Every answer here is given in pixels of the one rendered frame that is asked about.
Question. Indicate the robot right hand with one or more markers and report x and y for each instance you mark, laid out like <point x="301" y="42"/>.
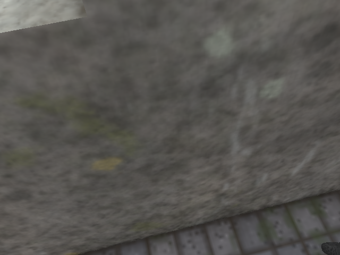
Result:
<point x="331" y="248"/>

